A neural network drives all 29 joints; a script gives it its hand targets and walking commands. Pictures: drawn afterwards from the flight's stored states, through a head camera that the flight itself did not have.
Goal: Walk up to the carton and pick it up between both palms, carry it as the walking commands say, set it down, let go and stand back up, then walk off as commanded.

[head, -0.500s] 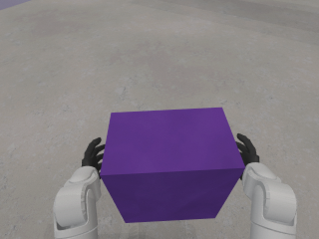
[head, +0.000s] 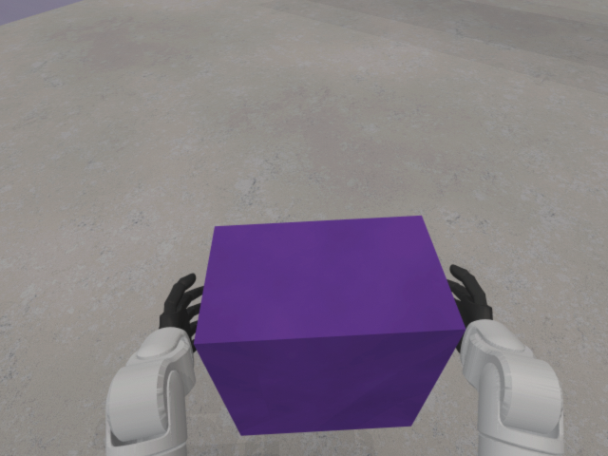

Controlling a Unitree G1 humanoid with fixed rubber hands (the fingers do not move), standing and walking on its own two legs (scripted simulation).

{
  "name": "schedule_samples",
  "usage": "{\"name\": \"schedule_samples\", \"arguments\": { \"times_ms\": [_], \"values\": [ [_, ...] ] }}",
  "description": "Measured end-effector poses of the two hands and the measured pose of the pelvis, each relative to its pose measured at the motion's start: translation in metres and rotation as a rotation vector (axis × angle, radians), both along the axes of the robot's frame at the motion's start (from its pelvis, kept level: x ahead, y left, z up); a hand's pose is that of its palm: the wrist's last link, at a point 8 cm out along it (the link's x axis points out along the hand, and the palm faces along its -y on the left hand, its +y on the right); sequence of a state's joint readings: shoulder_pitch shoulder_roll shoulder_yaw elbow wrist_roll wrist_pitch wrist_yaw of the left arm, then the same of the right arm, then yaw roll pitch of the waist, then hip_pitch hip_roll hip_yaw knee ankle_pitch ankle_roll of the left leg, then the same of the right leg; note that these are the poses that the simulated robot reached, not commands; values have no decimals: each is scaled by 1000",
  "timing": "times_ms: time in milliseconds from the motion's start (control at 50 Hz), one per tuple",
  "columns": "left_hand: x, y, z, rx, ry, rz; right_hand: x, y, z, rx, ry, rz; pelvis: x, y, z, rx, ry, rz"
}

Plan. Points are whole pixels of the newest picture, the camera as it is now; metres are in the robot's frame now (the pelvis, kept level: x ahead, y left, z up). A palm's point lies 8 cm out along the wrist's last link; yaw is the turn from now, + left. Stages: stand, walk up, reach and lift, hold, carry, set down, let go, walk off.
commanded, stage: carry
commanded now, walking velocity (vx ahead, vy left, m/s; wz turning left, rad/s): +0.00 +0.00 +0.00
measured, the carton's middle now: (322, 336) +0.28 +0.00 -0.01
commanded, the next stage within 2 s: none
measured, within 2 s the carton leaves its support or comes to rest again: neither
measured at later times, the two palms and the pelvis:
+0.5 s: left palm (176, 276) +0.34 +0.19 +0.06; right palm (432, 273) +0.34 -0.15 +0.06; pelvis +0.07 +0.03 +0.00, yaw -2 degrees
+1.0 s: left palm (175, 299) +0.31 +0.19 +0.05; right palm (437, 301) +0.30 -0.15 +0.05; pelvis +0.05 +0.04 +0.00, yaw -2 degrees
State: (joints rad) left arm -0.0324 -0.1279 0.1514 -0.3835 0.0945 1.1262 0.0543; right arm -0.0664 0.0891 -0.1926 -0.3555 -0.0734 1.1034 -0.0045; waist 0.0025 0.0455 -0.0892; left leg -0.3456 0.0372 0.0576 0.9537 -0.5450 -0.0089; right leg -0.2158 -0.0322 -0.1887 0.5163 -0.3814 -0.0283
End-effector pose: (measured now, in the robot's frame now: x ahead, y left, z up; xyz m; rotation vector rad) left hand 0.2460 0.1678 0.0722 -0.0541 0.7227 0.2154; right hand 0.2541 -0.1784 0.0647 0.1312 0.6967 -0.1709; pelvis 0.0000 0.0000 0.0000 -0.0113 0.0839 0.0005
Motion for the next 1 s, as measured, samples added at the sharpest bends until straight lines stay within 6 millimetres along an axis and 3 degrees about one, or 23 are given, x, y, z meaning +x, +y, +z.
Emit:
{"name": "schedule_samples", "arguments": {
  "times_ms": [140, 300, 480, 700, 1000],
  "values": [
    [40, 12, -16, -10, -15, -47, 33, 12, -1, -35, -18, -27, 33, 17, -11, 4, -45, -38],
    [76, 21, -23, -19, 34, -46, 67, 21, -8, -52, 31, -29, 60, 26, -1, -7, -9, -30],
    [93, 27, -10, -4, -27, -43, 81, 27, -3, -40, -30, -23, 72, 31, 4, -1, 25, -47],
    [92, 34, -29, -6, 12, -55, 80, 33, -15, -74, 14, -15, 71, 34, 1, 10, 1, -37],
    [64, 24, -19, 26, -11, -69, 47, 24, -17, -51, -10, -23, 46, 36, 0, 1, -22, -40]
  ]
}}
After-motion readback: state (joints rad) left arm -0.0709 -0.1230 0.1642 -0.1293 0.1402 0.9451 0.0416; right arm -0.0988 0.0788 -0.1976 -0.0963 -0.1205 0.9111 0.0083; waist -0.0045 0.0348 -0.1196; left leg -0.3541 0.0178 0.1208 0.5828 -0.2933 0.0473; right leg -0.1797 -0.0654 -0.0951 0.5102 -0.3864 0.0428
